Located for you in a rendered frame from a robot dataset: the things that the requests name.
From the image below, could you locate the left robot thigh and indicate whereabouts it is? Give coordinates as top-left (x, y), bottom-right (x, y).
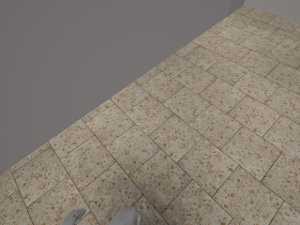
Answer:
top-left (108, 209), bottom-right (142, 225)

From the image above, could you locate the left robot hand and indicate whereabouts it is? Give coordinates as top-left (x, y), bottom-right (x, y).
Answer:
top-left (60, 207), bottom-right (86, 225)

